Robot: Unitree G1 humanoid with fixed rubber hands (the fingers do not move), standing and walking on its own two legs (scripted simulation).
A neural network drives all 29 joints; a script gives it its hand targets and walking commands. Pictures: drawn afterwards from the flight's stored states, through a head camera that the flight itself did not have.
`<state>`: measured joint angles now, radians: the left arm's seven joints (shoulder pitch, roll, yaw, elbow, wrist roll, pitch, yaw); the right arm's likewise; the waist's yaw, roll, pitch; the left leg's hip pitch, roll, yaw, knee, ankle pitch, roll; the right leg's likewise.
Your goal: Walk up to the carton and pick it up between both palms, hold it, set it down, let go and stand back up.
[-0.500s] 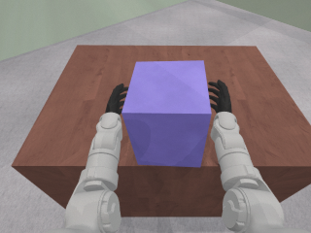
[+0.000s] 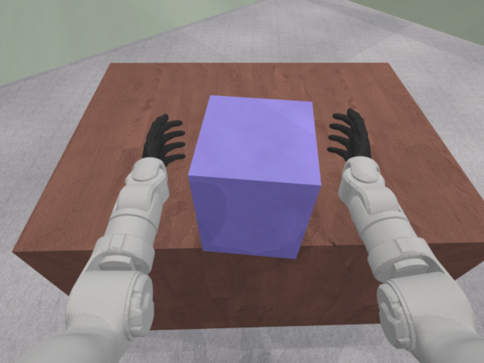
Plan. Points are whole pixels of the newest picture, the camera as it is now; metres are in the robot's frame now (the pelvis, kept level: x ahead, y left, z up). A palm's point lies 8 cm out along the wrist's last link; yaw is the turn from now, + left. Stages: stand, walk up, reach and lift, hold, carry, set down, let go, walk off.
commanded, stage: set down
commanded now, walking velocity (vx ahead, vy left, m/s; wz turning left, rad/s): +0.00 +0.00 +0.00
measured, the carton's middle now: (254, 180) +0.45 -0.01 +0.01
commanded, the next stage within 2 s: none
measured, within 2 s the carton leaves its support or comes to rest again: rests again in 0.46 s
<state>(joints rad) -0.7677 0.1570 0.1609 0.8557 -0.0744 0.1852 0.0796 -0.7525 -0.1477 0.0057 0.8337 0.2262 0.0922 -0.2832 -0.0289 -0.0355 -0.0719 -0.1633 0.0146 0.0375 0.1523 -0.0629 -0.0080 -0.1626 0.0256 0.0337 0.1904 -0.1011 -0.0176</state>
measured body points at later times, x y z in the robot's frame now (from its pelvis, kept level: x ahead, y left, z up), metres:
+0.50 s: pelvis -0.03 +0.01 -0.01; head +0.02 +0.02 +0.44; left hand +0.43 +0.14 +0.11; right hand +0.41 -0.15 +0.12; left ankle +0.00 +0.13 -0.75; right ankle -0.01 -0.11 -0.75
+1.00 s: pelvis +0.03 +0.00 +0.00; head +0.06 -0.02 +0.45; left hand +0.43 +0.14 +0.07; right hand +0.43 -0.16 +0.08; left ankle +0.00 +0.12 -0.75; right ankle -0.01 -0.11 -0.75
